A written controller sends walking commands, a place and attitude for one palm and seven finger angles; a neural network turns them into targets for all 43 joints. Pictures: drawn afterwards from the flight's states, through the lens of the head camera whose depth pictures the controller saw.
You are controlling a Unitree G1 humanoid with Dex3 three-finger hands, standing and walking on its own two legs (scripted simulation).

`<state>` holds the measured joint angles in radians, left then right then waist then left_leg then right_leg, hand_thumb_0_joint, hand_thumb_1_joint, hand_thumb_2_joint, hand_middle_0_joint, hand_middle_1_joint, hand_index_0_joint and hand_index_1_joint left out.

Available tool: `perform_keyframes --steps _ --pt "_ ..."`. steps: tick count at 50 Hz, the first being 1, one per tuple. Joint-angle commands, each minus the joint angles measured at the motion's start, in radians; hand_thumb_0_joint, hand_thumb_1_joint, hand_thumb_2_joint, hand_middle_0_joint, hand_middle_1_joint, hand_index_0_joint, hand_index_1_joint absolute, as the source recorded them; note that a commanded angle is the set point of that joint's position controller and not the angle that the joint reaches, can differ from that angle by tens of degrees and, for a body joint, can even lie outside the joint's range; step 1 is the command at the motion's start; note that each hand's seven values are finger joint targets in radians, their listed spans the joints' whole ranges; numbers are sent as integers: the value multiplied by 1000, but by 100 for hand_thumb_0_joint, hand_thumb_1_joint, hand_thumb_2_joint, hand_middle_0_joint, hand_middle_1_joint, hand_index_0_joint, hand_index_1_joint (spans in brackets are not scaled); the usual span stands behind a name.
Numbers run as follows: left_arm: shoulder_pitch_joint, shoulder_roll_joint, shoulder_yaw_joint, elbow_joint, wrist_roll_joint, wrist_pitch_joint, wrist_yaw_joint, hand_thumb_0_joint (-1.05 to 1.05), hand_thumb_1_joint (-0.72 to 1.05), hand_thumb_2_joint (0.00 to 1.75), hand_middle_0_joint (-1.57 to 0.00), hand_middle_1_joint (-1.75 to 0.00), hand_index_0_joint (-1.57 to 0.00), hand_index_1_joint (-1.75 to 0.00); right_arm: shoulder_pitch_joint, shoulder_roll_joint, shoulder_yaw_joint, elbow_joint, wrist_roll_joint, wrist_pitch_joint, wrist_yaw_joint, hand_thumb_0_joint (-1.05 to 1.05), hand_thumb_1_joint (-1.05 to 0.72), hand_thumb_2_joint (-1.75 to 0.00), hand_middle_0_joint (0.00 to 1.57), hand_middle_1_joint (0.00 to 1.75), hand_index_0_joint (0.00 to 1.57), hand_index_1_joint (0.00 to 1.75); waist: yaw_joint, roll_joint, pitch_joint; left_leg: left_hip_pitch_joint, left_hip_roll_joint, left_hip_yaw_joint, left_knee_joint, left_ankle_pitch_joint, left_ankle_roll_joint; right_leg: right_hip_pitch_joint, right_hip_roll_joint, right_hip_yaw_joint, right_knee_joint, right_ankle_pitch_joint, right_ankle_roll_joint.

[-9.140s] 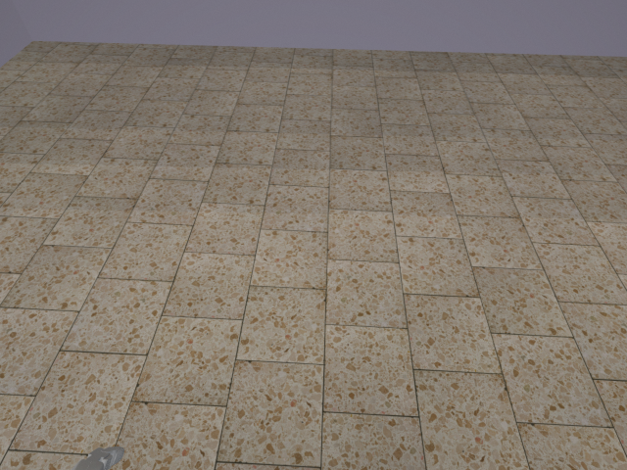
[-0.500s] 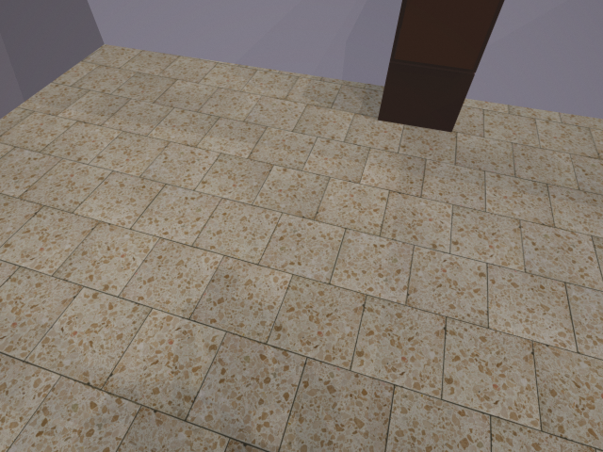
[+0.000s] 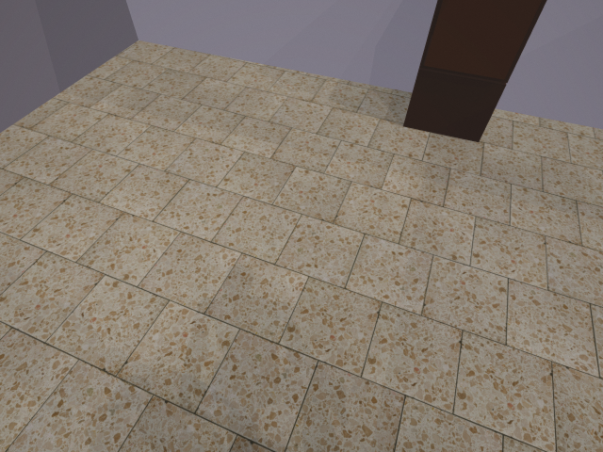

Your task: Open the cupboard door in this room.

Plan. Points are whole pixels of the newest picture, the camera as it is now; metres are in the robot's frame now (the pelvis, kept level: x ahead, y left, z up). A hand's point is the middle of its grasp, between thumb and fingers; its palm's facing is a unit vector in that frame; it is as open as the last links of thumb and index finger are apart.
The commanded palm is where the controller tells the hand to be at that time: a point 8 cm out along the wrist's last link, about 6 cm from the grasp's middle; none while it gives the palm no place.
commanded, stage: stand and wait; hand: left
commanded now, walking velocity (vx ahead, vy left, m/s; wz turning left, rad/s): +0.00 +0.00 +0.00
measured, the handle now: out of the picture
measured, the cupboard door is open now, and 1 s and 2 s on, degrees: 0 0 0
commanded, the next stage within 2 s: turn or walk to find it in 0.08 s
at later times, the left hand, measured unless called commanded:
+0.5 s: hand out of the picture +0.02 +0.21 -0.19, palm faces +0.13 -0.96 -0.24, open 7.3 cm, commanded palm none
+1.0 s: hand out of the picture -0.04 +0.13 -0.15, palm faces +0.33 -0.91 -0.27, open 7.3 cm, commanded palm none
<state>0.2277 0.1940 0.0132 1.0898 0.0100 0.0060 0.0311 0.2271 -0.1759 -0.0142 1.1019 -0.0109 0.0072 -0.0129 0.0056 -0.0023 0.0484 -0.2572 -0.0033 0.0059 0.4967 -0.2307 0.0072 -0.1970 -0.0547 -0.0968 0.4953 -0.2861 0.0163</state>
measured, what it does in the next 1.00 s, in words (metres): steps on the spot, turning left: right foot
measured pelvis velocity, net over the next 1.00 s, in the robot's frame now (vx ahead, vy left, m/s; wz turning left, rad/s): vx -0.02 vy -0.06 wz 0.34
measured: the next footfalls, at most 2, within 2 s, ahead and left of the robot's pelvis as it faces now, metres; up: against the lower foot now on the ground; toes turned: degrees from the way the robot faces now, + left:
right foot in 0.72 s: +0.01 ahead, -0.15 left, +0.00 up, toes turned +13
left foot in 1.12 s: -0.06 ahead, +0.08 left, +0.00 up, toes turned +23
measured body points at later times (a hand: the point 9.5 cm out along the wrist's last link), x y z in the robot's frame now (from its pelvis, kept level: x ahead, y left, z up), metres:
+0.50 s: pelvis -0.01 +0.00 -0.01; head +0.03 +0.02 +0.44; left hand +0.02 +0.26 -0.17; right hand +0.07 -0.24 -0.16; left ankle +0.02 +0.11 -0.74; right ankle -0.03 -0.12 -0.72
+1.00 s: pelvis -0.02 -0.06 +0.00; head +0.02 -0.08 +0.45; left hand -0.06 +0.18 -0.13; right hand +0.12 -0.30 -0.16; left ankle -0.09 +0.09 -0.67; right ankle -0.02 -0.16 -0.74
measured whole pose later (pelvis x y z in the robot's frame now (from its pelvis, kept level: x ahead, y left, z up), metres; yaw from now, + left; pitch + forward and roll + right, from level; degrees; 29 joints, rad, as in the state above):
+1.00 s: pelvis -0.02 -0.06 +0.00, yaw +19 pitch -1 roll +3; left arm 0.26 0.17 0.00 0.97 0.02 -0.01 0.03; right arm 0.18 -0.27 -0.07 1.01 -0.02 0.07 0.00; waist 0.00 0.02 0.07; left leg -0.42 0.02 -0.02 0.97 -0.40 -0.05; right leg -0.16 -0.05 -0.09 0.50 -0.33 -0.03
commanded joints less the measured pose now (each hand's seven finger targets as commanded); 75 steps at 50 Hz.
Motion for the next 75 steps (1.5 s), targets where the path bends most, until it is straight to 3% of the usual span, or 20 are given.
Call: perform_keyframes --steps 1,18,20,22,24,30,34,36,37,39,41,52,55,57,59,66,71,73,74,75 --pt "38 129 23 -23 4 -22 0 0 90 90 -20 -30 -20 -30 18 -152 -24 -38 2 -25 -7 0 -90 -90 20 30 20 30 1 17 -30 15 118 -109 -120 143 20 22 -78 79 -110 98 -21" --pt "0 173 66 -114 10 7 3 0 90 90 -20 -30 -20 -30 16 -151 -47 -140 -9 10 7 0 -90 -90 20 30 20 30 -10 -34 -57 -107 82 -93 93 136 11 -5 -204 42 -34 68 -72" --pt "-9 157 68 -133 8 10 2 0 90 90 -20 -30 -20 -30 22 -174 -50 -155 -14 7 7 0 -90 -90 20 30 20 30 -13 60 -55 -128 118 -208 6 196 38 -12 -134 -8 76 37 -37" --pt "3 119 62 -149 3 14 3 0 90 90 -20 -30 -20 -30 30 -234 -66 -172 -16 3 1 0 -90 -90 20 30 20 30 -20 264 -52 -69 227 -493 -183 192 129 -117 7 -26 287 -151 13" --pt "-46 119 60 -180 8 14 3 0 90 90 -20 -30 -20 -30 70 -251 -76 -167 -17 0 -9 0 -90 -90 20 30 20 30 -41 245 -82 35 274 -582 -205 229 209 -251 16 88 485 -292 7" --pt "-59 95 48 -209 -4 6 -6 0 90 90 -20 -30 -20 -30 48 -253 -89 -194 -21 12 -10 0 -90 -90 20 30 20 30 -33 144 -153 106 193 -490 -140 315 184 -199 55 113 304 -217 23" --pt "64 143 62 -192 -4 -1 -1 0 90 90 -20 -30 -20 -30 4 -224 -93 -224 -11 25 5 0 -90 -90 20 30 20 30 25 103 -154 -118 73 -388 -69 114 69 144 41 96 -132 33 17" --pt "24 285 90 -226 18 -3 6 0 90 90 -20 -30 -20 -30 -15 -142 -81 -267 -10 23 12 0 -90 -90 20 30 20 30 37 -287 -55 -413 -89 -93 315 -273 -43 169 -375 491 -276 -70 -134" --pt "-5 256 87 -244 11 -6 9 0 90 90 -20 -30 -20 -30 -57 -183 -91 -262 -23 30 11 0 -90 -90 20 30 20 30 36 -233 -17 -378 -30 -118 481 -301 -33 27 -405 471 -271 41 -172" --pt "-80 199 70 -245 9 -11 7 0 90 90 -20 -30 -20 -30 -38 -167 -90 -220 -18 45 19 0 -90 -90 20 30 20 30 -20 -123 42 -334 2 -99 664 -223 -37 -61 -308 315 -213 211 -166" --pt "-81 164 52 -243 11 -22 1 0 90 90 -20 -30 -20 -30 14 -137 -79 -188 -14 47 24 0 -90 -90 20 30 20 30 -40 -134 22 -312 1 -59 690 -147 -54 -12 -221 170 -151 414 -135" --pt "146 184 40 -94 18 -28 9 0 90 90 -20 -30 -20 -30 -115 -109 -30 -146 5 18 3 0 -90 -90 20 30 20 30 43 -192 -82 -100 14 36 147 -182 -51 210 -202 185 -62 805 -161" --pt "111 160 34 -67 2 -23 11 0 90 90 -20 -30 -20 -30 -37 -130 -29 -94 5 -6 -4 0 -90 -90 20 30 20 30 -4 -132 -104 154 58 22 -144 179 -25 98 -146 129 17 635 -75" --pt "146 102 26 -71 4 -16 10 0 90 90 -20 -30 -20 -30 -13 -213 -46 -84 -1 -10 -6 0 -90 -90 20 30 20 30 -2 110 -161 340 262 -133 -33 621 68 -91 -64 41 96 159 -9" --pt "56 98 19 -72 -2 -3 10 0 90 90 -20 -30 -20 -30 -12 -205 -47 -65 0 -7 -20 0 -90 -90 20 30 20 30 -34 283 -79 263 318 -235 -124 773 164 -169 -23 32 281 -255 27" --pt "43 71 34 -79 3 12 -8 0 90 90 -20 -30 -20 -30 -78 -216 -67 -111 -9 5 -16 0 -90 -90 20 30 20 30 -12 166 -35 119 243 -206 -140 498 159 -168 -14 38 301 -200 42" --pt "155 97 46 -75 7 -3 -4 0 90 90 -20 -30 -20 -30 -117 -197 -78 -154 -2 13 -2 0 -90 -90 20 30 20 30 47 83 -61 -69 154 -192 -33 203 82 78 -17 21 -49 76 47" --pt "135 243 76 -110 26 -13 2 0 90 90 -20 -30 -20 -30 -104 -102 -66 -199 3 19 10 0 -90 -90 20 30 20 30 49 -312 -27 -278 -44 2 296 -258 -25 122 -356 367 -235 112 -96" --pt "136 246 82 -128 17 -14 2 0 90 90 -20 -30 -20 -30 -139 -146 -78 -201 -7 35 9 0 -90 -90 20 30 20 30 78 -311 -20 -253 -3 -58 491 -340 -18 -1 -411 414 -271 62 -158" --pt "87 219 78 -141 17 -11 2 0 90 90 -20 -30 -20 -30 -149 -152 -85 -195 -7 40 14 0 -90 -90 20 30 20 30 53 -240 32 -265 9 -74 619 -297 -13 -68 -379 374 -271 36 -169"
